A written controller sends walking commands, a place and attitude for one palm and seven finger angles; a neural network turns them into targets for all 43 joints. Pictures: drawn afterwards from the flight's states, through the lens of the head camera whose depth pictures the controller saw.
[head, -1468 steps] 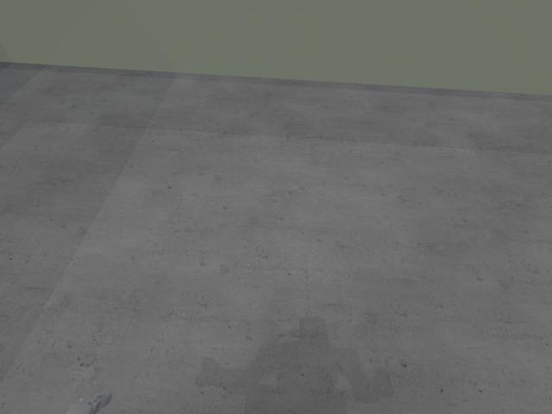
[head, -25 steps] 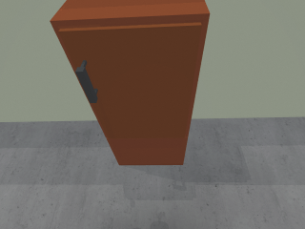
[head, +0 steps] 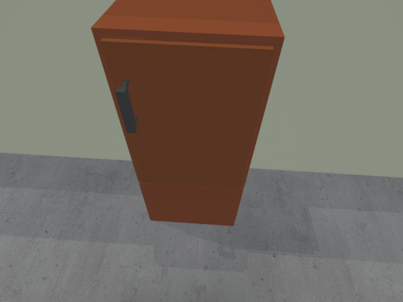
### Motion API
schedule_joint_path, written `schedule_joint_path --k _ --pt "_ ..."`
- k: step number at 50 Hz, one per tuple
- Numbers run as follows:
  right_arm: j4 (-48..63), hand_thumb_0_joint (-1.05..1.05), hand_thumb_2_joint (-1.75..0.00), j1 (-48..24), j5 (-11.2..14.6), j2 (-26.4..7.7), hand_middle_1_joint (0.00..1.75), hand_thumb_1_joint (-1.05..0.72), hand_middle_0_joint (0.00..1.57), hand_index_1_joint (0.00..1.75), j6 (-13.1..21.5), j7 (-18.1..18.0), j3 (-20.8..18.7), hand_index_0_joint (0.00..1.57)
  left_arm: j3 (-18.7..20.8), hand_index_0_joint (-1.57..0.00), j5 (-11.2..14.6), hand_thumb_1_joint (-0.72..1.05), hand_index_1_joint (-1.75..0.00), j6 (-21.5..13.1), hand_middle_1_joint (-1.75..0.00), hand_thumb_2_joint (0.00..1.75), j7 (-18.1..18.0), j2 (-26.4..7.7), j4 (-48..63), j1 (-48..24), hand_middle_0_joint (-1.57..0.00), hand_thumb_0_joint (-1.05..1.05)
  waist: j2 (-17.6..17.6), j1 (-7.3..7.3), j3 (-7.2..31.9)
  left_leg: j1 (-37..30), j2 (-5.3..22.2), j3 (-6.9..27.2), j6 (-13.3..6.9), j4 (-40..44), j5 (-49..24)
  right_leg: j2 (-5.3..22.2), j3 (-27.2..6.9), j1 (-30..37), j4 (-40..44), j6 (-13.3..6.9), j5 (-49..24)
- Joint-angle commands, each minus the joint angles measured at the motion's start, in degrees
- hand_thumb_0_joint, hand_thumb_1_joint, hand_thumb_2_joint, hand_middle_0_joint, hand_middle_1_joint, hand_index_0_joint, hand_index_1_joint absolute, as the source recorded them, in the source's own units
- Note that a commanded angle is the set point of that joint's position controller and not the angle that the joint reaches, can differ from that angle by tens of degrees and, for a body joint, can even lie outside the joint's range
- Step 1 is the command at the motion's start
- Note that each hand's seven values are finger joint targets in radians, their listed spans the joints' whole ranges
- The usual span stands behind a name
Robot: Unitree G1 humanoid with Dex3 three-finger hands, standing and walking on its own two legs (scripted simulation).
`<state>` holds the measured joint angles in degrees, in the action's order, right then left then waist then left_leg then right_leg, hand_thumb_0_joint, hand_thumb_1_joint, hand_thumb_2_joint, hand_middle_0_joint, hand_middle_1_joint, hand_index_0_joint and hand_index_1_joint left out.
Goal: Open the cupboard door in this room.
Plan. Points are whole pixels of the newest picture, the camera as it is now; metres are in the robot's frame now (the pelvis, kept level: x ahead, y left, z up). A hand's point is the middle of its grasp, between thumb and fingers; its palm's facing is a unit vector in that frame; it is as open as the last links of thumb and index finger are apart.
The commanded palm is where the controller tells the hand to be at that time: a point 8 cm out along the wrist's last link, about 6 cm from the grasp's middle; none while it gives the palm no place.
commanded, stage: look again from close up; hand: left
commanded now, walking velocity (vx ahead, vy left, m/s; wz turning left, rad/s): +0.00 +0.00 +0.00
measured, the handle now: (129, 106) +0.58 +0.25 +0.05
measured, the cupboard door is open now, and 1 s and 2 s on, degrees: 0 0 0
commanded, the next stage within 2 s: raise the hand with hooked fingers in 0.48 s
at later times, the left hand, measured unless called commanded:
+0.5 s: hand out of the picture +0.01 +0.20 -0.18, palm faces +0.03 -0.98 -0.21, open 7.3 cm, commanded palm none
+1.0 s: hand (109, 283) +0.16 +0.20 -0.06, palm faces -0.01 -1.00 +0.01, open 8.5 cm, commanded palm +0.14 +0.27 -0.04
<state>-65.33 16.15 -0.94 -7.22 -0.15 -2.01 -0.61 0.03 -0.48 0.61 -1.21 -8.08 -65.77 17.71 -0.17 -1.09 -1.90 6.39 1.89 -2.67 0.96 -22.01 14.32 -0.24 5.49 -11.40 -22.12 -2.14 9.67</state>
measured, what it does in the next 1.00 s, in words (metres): lowers itself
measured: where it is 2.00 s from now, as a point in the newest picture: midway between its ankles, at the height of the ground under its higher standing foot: outside the picture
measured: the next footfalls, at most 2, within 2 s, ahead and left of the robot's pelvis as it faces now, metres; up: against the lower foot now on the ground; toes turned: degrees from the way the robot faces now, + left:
none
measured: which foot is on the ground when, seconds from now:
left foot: down 0.00-1.00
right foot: down 0.00-1.00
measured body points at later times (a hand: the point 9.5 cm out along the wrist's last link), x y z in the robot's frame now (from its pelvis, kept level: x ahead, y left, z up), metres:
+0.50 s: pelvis +0.00 +0.03 -0.01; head +0.00 +0.02 +0.44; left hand +0.01 +0.25 -0.16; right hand -0.01 -0.18 -0.17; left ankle -0.03 +0.13 -0.74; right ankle +0.03 -0.09 -0.74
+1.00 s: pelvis -0.01 +0.01 -0.07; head +0.03 +0.03 +0.38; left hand +0.16 +0.25 -0.05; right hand +0.23 -0.25 -0.08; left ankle -0.03 +0.13 -0.74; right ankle +0.03 -0.09 -0.74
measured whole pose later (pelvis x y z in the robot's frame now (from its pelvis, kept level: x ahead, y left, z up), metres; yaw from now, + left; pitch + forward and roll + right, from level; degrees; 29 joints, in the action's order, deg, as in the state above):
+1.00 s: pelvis -0.01 +0.01 -0.07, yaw +0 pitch +11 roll +1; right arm -27.8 7.8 0.5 -15.9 15.6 0.3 -4.7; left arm 10.5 14.7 -28.8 21.6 -11.6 -8.1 28.0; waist -4.3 -0.4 7.1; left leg 37.4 1.4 -2.5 0.2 -57.4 30.6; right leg 2.3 4.7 -42.8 -57.3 -2.1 25.2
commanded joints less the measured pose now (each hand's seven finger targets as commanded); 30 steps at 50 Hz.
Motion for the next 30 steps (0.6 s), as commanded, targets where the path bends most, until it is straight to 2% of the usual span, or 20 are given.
schedule_joint_path --k 1,2,3,4,6,8,10,12,18,28,29,30 --pt "6.4 0.0 -0.9 2.7 0.5 -4.0 0.3 -0.9 0.2 0.3 1.0 0.8 -0.3 0.2 1.1 -0.2 -0.5 0.9 -0.3 -3.8 -0.3 0.9 -2.5 -9.6 2.7 5.2 -0.2 0.0 0.7 1.96 3.7 6.5 1.2 2.2 -0.4 -7.5 5.4 13.1 -14.2 2.2 3.9 -0.8 -8.0" --pt "5.9 0.0 -0.9 3.0 0.0 -3.8 0.3 -0.9 0.2 0.3 0.8 1.1 -0.2 0.2 1.5 -0.2 -0.6 0.9 -0.3 -3.9 -0.3 0.9 -1.9 -9.8 3.5 3.2 -0.2 0.0 1.3 1.78 1.8 5.0 1.2 1.6 -0.9 -7.4 4.9 12.9 -13.6 -1.1 5.3 -2.2 1.6" --pt "5.8 0.0 -0.9 5.4 0.0 -3.7 0.3 -0.9 0.2 0.3 1.1 1.1 0.0 0.2 1.4 -0.2 -0.6 0.9 -0.3 -3.9 -0.3 0.9 -1.6 -8.5 3.7 1.7 -0.2 0.0 -0.1 3.14 3.2 3.7 1.5 2.1 -1.3 -6.4 2.7 11.6 -11.9 -3.6 5.2 -2.7 9.9" --pt "5.7 0.0 -0.9 7.3 -0.1 -3.9 0.3 -0.9 0.2 0.3 1.5 1.1 0.2 0.2 1.3 -0.2 -0.6 0.9 -0.3 -3.8 -0.3 0.9 -1.4 -7.3 4.1 1.1 -0.2 0.0 0.5 3.43 3.7 3.4 1.7 2.8 -1.7 -5.2 -0.2 10.0 -10.1 -4.2 3.5 -2.5 10.1" --pt "5.9 0.0 -0.9 6.9 0.0 -4.3 0.3 -0.9 0.2 0.3 1.8 0.8 0.3 0.2 0.8 -0.2 -0.2 0.9 -0.3 -3.3 -0.3 0.9 -1.0 -5.4 4.1 1.0 -0.2 0.0 0.5 2.7 0.0 6.5 3.0 4.1 -2.4 -2.4 -1.2 7.6 -8.3 -4.5 1.8 -1.5 9.3" --pt "6.1 0.0 -0.9 6.8 -0.1 -4.6 0.3 -0.9 0.2 0.3 2.1 0.7 0.7 0.2 0.6 -0.2 -0.2 0.9 -0.3 -2.9 -0.3 0.9 -0.8 -4.7 3.9 1.6 -0.2 0.0 3.2 1.8 -2.5 10.1 3.9 5.9 -2.9 0.8 -1.1 6.4 -6.9 -2.7 -0.5 -0.9 6.3" --pt "6.1 0.0 -0.9 6.5 0.0 -5.1 0.3 -0.9 0.2 0.3 2.6 0.4 0.7 0.2 0.5 -0.2 -0.1 0.9 -0.3 -2.9 -0.3 0.9 -0.7 -4.1 3.5 2.7 -0.2 0.0 1.6 0.97 -2.2 11.3 4.2 6.4 -3.2 2.2 -2.3 6.1 -6.3 0.5 -1.8 -0.6 1.9" --pt "5.9 0.0 -0.9 6.9 0.1 -4.9 0.3 -0.9 0.2 0.3 2.7 0.3 0.9 0.2 0.5 -0.2 -0.1 0.9 -0.3 -2.6 -0.3 0.9 -0.7 -4.2 3.4 2.4 -0.2 0.0 1.2 0.76 -4.4 13.0 4.3 6.6 -3.3 3.8 -1.2 6.1 -5.5 1.1 -2.2 -0.3 1.5" --pt "5.0 0.0 -0.9 7.0 0.0 -5.5 0.3 -0.9 0.2 0.3 2.7 0.2 1.0 0.2 0.5 -0.2 -0.1 0.9 -0.3 -2.2 -0.3 0.9 -0.7 -4.4 3.8 2.5 -0.2 0.0 0.7 0.39 -5.6 12.6 3.9 6.5 -3.3 5.2 -0.2 6.3 -5.7 0.9 -2.0 0.1 0.8" --pt "3.8 0.0 -0.9 5.9 0.1 -5.9 0.3 -0.9 0.2 0.3 2.7 0.2 0.7 0.2 0.7 -0.2 -0.1 0.9 -0.3 -2.3 -0.3 0.9 -0.7 -5.1 4.2 1.9 -0.2 0.0 1.0 0.61 -2.9 9.3 3.8 5.6 -3.2 4.5 -2.9 6.8 -6.2 1.7 -1.5 0.1 -1.3" --pt "7.3 0.0 -0.9 -0.1 0.9 -8.1 0.3 -0.9 0.2 0.3 2.6 0.7 0.2 0.2 0.4 -0.2 -0.5 0.9 -0.3 -2.5 -0.3 0.9 -3.1 -7.1 1.9 6.1 -0.2 0.0 -7.2 -1.55 -4.1 11.8 5.1 2.8 -1.6 -5.7 -7.1 9.0 -7.6 0.2 -2.9 0.8 -18.0" --pt "28.1 0.0 -0.9 -1.4 3.6 -18.3 0.3 -0.9 0.2 0.3 11.7 -1.8 -1.0 0.2 8.9 -0.2 11.5 0.88 -0.32 -15.9 -0.32 0.89 -2.1 -20.7 91.9 -39.5 -0.2 0.0 7.8 6.27 25.5 -2.4 -1.7 3.3 -2.1 -0.2 -9.1 3.2 -5.4 5.6 -5.0 0.7 -9.0"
